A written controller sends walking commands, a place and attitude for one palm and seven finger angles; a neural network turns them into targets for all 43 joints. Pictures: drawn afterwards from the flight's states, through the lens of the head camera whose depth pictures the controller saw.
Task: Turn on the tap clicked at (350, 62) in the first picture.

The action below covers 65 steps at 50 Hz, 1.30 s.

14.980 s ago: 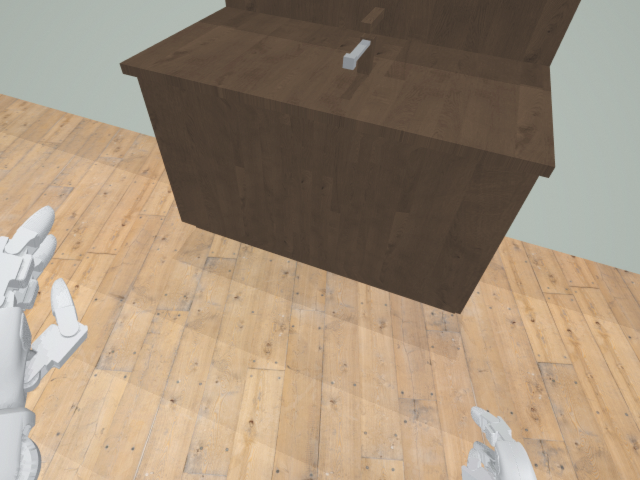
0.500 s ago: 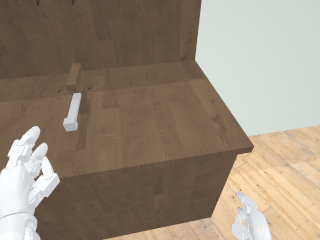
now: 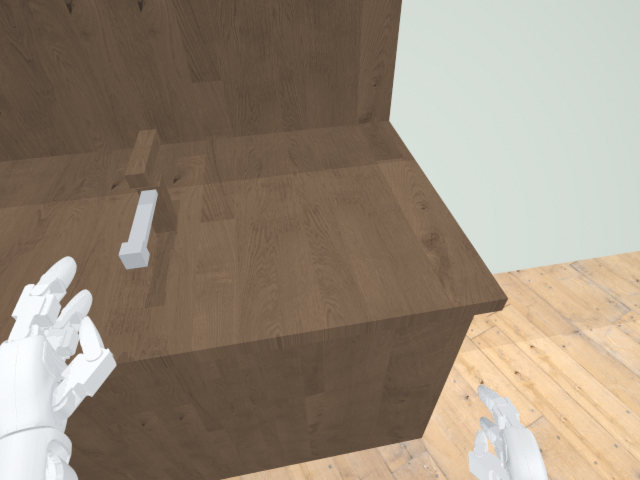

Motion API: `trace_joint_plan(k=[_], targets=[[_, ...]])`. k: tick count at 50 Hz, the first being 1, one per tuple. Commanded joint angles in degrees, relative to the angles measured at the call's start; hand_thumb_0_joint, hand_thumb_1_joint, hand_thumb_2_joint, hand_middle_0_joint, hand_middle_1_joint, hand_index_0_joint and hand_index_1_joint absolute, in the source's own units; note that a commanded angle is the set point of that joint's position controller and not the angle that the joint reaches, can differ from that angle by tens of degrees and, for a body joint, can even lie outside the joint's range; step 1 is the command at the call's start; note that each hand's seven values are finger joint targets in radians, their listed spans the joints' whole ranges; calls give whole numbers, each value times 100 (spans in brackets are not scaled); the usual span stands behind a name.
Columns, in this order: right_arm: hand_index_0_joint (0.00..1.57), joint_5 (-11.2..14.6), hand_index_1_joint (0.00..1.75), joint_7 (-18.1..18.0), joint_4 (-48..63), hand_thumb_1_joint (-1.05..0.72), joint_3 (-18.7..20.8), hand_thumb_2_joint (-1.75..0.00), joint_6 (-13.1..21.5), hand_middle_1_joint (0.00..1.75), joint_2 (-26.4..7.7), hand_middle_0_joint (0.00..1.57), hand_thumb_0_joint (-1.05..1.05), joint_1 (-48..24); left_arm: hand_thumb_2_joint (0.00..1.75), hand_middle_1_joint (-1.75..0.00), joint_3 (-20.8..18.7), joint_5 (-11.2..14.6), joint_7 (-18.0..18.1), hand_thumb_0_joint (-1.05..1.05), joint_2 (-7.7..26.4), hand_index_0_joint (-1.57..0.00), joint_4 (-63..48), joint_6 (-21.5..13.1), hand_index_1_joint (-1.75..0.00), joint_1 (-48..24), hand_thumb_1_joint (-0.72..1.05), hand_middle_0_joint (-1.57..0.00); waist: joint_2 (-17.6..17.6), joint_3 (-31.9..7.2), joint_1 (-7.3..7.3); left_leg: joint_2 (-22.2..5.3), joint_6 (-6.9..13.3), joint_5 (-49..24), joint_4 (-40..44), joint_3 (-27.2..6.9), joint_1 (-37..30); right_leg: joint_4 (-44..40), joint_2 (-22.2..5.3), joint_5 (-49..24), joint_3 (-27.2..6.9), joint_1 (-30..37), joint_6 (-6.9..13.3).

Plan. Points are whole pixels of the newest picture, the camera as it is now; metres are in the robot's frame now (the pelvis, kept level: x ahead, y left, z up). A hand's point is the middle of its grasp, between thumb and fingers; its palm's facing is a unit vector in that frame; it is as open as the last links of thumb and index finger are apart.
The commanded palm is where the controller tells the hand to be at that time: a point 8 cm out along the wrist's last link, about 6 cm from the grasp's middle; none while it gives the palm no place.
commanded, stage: reach beside the lever's end, fingers flat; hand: left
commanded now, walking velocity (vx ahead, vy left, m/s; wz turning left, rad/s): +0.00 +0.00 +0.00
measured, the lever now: (134, 254) +0.35 +0.31 +0.10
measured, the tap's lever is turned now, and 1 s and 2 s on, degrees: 0 0 0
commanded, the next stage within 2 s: none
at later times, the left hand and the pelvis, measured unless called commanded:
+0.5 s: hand (119, 329) +0.22 +0.25 +0.13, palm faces +0.49 -0.87 -0.11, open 7.4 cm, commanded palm +0.18 +0.30 +0.14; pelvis +0.00 +0.01 +0.00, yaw -1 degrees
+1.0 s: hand (110, 304) +0.26 +0.29 +0.12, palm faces +0.53 -0.84 -0.10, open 7.6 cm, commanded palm +0.22 +0.33 +0.12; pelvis +0.00 +0.01 +0.00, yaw -1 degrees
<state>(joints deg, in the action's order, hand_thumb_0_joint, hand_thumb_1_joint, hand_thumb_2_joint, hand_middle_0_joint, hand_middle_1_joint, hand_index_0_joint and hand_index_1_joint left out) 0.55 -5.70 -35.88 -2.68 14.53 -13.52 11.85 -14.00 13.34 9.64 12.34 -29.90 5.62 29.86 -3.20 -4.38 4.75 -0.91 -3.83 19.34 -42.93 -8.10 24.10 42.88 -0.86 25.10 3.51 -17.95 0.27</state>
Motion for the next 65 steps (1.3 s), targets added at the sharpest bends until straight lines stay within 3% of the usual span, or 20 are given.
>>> trace_joint_plan(k=[1,5,6,14,16,23,26,34,40,41,42,44,46,47,51,53,57,60,64,65], targets=[[20,7,30,-80,948,-90,224,-90,333,30,-577,20,0,-848,90,-30,-668,-78,42,0,938,-20,-1163,-494,-30,-742,90,-20,-7,-264,-13,247,453,-778,531,531,-567,-1013,20,-1326,94,-407,74],[20,-5,30,-83,904,-90,236,-90,326,30,-592,20,0,-813,90,-30,-611,-61,-8,0,876,-20,-879,-571,-30,-952,90,-20,236,-274,-84,236,460,-790,523,518,-568,-1017,34,-1377,101,-446,55],[20,3,30,-84,881,-90,237,-90,326,30,-589,20,0,-833,90,-30,-659,-83,-8,0,932,-20,-890,-579,-30,-1012,90,-20,31,-334,-73,245,452,-836,539,527,-638,-1016,29,-1422,91,-391,72],[20,-2,30,-58,882,-90,242,-90,252,30,-586,20,0,-831,90,-29,-598,-124,40,0,863,-20,-573,-585,-29,-1244,90,-20,138,-368,-90,232,426,-808,613,505,-575,-980,54,-1376,123,-380,74],[20,-13,30,-44,880,-90,243,-90,240,30,-580,20,0,-839,90,-29,-641,-187,103,0,920,-20,-625,-617,-29,-1306,90,-20,-104,-443,-56,234,413,-895,637,491,-631,-945,59,-1417,123,-323,107],[20,-21,30,-20,870,-90,248,-90,117,30,-593,20,0,-841,90,-27,-612,-219,205,0,875,-19,-263,-646,-27,-1525,90,-19,190,-427,-143,220,411,-814,643,494,-544,-942,81,-1376,127,-378,85],[20,-21,30,-52,817,-90,261,-90,60,30,-599,20,0,-889,90,-26,-842,-214,224,0,1085,-19,-111,-649,-26,-1792,90,-19,128,-465,-119,235,416,-803,661,522,-556,-988,82,-1377,85,-313,89],[20,-19,30,-42,749,-90,271,-90,25,30,-601,20,0,-881,90,-24,-746,-190,92,0,990,-18,334,-784,-24,-2259,90,-18,42,-506,-209,233,417,-844,649,529,-618,-984,99,-1452,73,-361,95],[20,-21,30,-51,703,-90,292,-90,0,30,-631,20,0,-864,90,-23,-901,-189,50,0,1157,-18,735,-839,-23,-2565,90,-18,79,-614,-208,249,423,-832,659,553,-576,-992,102,-1480,47,-315,81],[20,1,30,-54,666,-90,301,-90,-27,30,-636,20,0,-866,90,-22,-1115,-219,72,0,1349,-18,830,-841,-22,-2551,90,-18,16,-608,-154,243,413,-854,693,542,-550,-987,115,-1468,57,-264,109],[20,-5,30,-51,686,-90,278,-90,-39,30,-620,20,0,-892,90,-22,-880,-211,42,0,1135,-17,871,-844,-22,-2733,90,-17,60,-557,-233,256,424,-807,684,557,-553,-996,99,-1450,57,-341,83],[20,4,30,-72,610,-90,296,-90,-63,30,-649,20,0,-881,90,-22,-1128,-160,25,0,1367,-17,1164,-860,-22,-3045,90,-17,187,-523,-241,261,434,-717,668,574,-481,-1049,117,-1387,24,-364,69],[20,20,30,-85,568,-90,309,-90,-89,30,-659,20,0,-882,90,-21,-1316,-199,4,0,1598,-17,1256,-911,-21,-3271,90,-17,-47,-653,-220,260,432,-819,673,590,-529,-1024,123,-1457,2,-298,94],[20,6,30,-69,590,-90,311,-90,-74,30,-637,20,0,-858,90,-21,-1155,-216,-29,0,1419,-17,1282,-957,-21,-3284,90,-17,-90,-714,-237,266,426,-860,662,589,-571,-985,119,-1515,13,-293,92],[20,13,30,-52,524,-90,338,-90,-68,30,-688,20,0,-798,90,-20,-1293,-203,-139,0,1570,-17,1693,-1058,-20,-3373,90,-17,-111,-701,-252,260,444,-879,610,590,-508,-977,146,-1584,3,-335,92],[20,25,30,-59,498,-90,354,-90,-73,30,-714,20,0,-731,90,-19,-1390,-134,-212,0,1627,-16,2019,-1070,-19,-3429,90,-16,173,-712,-253,249,446,-862,614,568,-424,-971,155,-1619,16,-314,76],[20,50,30,-72,485,-90,355,-90,-84,30,-724,20,0,-720,90,-18,-1354,-173,-302,0,1700,-16,2137,-1134,-18,-3930,90,-16,-198,-762,-292,258,442,-829,626,559,-466,-941,146,-1517,5,-391,92],[20,27,30,-68,450,-90,380,-90,-56,30,-775,20,0,-646,90,-18,-1373,-192,-303,0,1782,-16,2365,-1242,-18,-4159,90,-16,-1,-848,-338,251,455,-767,589,526,-426,-912,175,-1443,5,-448,82],[20,18,30,-49,419,-90,398,-90,-71,30,-788,20,0,-586,90,-17,-1375,-237,-309,0,1822,-16,2566,-1344,-17,-4383,90,-16,-199,-998,-348,256,448,-788,558,524,-448,-856,175,-1472,-8,-464,92],[20,27,30,-50,414,-90,403,-90,-81,30,-807,20,0,-563,90,-16,-1439,-233,-313,0,1895,-16,2705,-1342,-16,-4375,90,-16,-26,-953,-362,241,452,-752,557,520,-386,-865,182,-1441,0,-478,82]])
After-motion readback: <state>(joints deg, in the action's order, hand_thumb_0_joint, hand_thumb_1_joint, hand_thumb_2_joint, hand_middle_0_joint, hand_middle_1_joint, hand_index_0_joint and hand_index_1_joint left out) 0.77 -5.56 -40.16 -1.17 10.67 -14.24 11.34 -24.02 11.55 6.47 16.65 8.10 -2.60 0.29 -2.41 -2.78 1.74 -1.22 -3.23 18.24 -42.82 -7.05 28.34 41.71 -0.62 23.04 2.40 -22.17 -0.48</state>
